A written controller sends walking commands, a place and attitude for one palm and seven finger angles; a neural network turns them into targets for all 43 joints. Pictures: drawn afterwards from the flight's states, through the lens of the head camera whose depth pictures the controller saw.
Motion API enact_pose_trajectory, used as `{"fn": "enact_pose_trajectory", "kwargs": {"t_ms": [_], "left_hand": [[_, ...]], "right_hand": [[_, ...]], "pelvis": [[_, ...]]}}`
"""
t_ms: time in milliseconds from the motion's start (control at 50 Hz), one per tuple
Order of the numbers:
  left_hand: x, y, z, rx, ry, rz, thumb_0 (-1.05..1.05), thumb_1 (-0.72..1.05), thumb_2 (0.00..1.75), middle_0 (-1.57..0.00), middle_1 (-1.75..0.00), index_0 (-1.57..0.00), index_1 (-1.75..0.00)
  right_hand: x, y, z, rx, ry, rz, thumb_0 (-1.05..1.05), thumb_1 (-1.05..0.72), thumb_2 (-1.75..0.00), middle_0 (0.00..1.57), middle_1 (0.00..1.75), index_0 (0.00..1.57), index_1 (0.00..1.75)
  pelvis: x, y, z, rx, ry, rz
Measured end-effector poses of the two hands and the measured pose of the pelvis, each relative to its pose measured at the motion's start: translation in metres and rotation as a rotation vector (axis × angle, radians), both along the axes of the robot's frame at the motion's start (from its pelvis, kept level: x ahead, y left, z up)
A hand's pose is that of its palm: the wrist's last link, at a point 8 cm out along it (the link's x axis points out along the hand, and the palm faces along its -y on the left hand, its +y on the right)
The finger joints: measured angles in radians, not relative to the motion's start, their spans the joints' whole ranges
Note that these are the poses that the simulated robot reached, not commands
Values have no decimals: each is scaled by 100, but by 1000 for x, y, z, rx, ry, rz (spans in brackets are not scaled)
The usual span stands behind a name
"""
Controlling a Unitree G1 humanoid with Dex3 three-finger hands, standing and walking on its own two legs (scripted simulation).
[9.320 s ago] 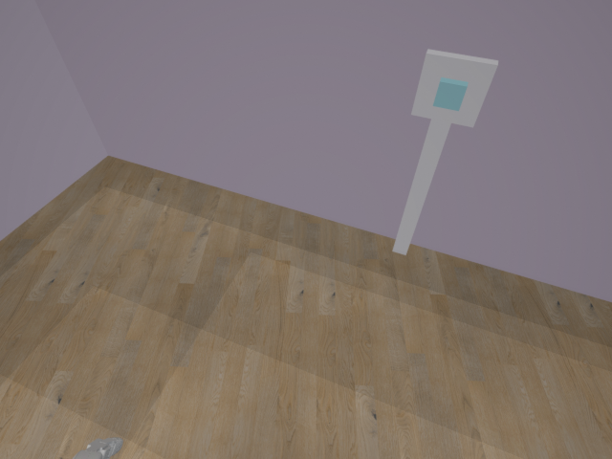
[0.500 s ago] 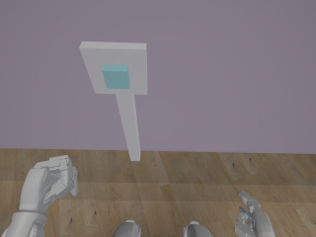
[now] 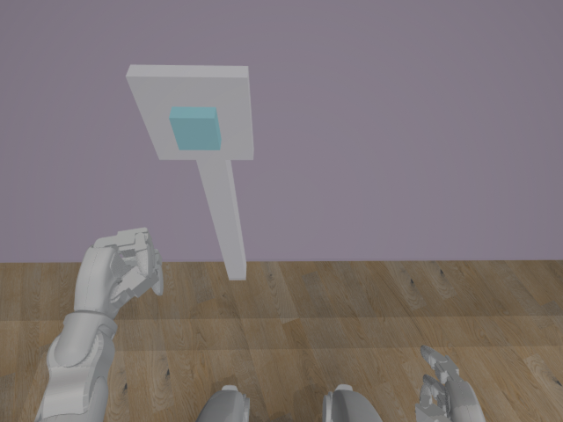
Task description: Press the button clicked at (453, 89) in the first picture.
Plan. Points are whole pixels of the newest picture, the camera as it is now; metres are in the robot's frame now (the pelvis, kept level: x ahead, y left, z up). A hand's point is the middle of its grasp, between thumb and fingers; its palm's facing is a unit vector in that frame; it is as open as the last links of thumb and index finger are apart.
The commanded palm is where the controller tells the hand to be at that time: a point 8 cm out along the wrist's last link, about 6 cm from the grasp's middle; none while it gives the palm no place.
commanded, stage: aim a knuckle at the button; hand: left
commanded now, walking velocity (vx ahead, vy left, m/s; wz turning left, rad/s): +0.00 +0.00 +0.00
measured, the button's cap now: (197, 127) +0.56 +0.17 +0.07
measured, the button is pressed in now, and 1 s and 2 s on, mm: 0 0 0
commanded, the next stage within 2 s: press the button with the knuckle in 1.52 s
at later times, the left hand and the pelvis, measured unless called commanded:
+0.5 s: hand (190, 218) +0.39 +0.16 +0.04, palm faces +0.01 -1.00 -0.02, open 3.1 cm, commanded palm +0.38 +0.21 +0.04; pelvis +0.00 +0.01 +0.00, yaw -1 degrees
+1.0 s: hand (214, 183) +0.47 +0.13 +0.03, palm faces +0.03 -1.00 -0.03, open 3.1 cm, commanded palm +0.43 +0.19 +0.03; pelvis +0.00 +0.01 -0.01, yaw -2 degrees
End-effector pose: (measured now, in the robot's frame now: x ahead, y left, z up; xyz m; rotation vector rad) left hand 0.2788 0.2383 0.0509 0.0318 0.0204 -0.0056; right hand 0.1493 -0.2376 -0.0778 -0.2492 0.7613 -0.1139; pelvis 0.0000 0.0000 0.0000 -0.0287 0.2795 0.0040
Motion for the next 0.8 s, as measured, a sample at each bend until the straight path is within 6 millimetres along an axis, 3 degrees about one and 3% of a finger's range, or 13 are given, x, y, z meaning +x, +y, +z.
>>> {"fn": "enact_pose_trajectory", "kwargs": {"t_ms": [540,800], "left_hand": [[99,-31,-12,-7,-19,19,2,90,90,-130,-150,-130,-150],[151,-47,-18,-13,-18,30,2,90,90,-130,-150,-130,-150]], "right_hand": [[-48,-3,-25,2,221,-69,1,-90,-90,20,30,20,30],[-92,-9,-40,-6,369,-122,0,-90,-90,20,30,20,30]], "pelvis": [[-2,7,-3,10,55,-20],[-5,8,-10,11,101,-26]]}}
